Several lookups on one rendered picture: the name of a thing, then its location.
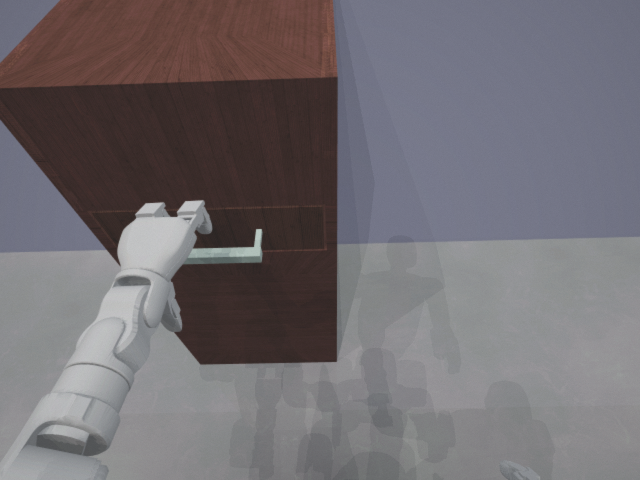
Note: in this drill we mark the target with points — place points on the robot left forearm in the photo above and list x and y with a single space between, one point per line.
81 414

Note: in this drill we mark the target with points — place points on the right robot hand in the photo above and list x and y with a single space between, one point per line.
514 471

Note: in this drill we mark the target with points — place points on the handle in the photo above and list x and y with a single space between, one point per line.
228 255

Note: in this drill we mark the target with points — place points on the drawer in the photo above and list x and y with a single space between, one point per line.
287 227

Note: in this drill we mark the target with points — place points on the left robot upper arm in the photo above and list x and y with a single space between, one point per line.
37 463

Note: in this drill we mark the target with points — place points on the left robot hand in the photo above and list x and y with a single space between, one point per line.
159 243

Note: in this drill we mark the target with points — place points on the cabinet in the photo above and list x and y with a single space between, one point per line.
235 102

